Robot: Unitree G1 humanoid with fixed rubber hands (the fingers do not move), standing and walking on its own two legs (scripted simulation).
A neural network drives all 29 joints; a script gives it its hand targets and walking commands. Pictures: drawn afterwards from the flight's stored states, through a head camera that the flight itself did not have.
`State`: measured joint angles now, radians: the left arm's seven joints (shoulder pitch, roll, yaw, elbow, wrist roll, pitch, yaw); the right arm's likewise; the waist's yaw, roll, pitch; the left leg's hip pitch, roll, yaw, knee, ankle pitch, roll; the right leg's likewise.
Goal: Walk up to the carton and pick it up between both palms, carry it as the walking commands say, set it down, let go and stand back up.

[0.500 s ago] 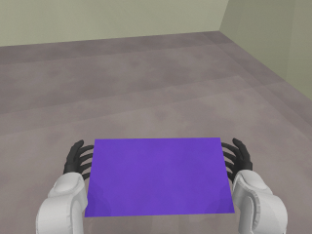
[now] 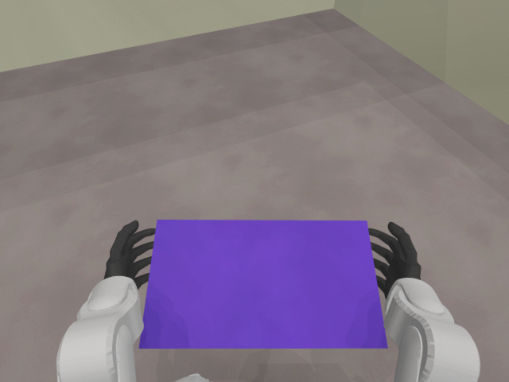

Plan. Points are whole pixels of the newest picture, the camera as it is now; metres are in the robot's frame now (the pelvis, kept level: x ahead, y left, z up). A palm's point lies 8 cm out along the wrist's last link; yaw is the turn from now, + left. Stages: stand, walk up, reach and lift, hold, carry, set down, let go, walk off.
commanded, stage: carry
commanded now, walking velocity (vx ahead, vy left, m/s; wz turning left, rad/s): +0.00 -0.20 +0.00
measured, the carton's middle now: (260, 288) +0.26 -0.02 +0.01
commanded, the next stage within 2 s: none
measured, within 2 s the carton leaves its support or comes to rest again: neither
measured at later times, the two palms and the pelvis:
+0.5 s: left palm (248, 310) +0.20 +0.00 +0.09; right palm out of the picture +0.18 -0.36 +0.08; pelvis -0.05 -0.16 -0.01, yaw -1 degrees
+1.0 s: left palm (341, 348) +0.15 -0.10 +0.12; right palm out of the picture +0.16 -0.46 +0.11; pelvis -0.08 -0.27 +0.00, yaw +0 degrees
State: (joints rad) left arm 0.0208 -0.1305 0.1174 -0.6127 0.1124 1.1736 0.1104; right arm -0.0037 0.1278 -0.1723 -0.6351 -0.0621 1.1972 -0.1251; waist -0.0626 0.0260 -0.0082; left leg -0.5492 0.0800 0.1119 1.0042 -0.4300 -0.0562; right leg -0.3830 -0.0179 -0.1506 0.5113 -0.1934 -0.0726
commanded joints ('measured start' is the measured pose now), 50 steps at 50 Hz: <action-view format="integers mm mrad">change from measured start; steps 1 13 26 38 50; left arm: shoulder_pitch -354 -614 -384 -385 -494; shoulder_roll -805 -852 -825 -741 -760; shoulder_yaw -709 -824 -701 -730 -713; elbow -130 -167 -17 -21 8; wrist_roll -356 -471 -381 -336 -377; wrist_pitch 0 -1 41 40 61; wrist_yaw -186 -210 -209 -173 -204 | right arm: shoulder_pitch -376 -420 -421 -317 -433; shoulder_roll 811 851 823 727 790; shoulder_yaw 888 783 858 777 773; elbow -62 -35 -13 59 48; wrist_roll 424 342 392 343 320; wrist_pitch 17 -16 37 35 44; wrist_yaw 252 254 258 267 244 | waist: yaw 60 46 57 59 41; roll -165 92 -217 253 -133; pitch -384 -145 -252 -276 -244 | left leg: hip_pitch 48 276 -61 428 305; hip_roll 12 301 19 389 78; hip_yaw -12 -122 -36 -288 24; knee -142 -757 38 -683 -487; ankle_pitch -1 293 -145 541 113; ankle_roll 13 122 -16 178 -2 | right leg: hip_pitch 293 -113 261 -54 152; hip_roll -266 -33 -268 -92 -203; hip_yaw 220 103 228 143 260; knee -113 392 -134 98 -233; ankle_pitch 271 -178 407 -155 6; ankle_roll -145 109 -96 57 38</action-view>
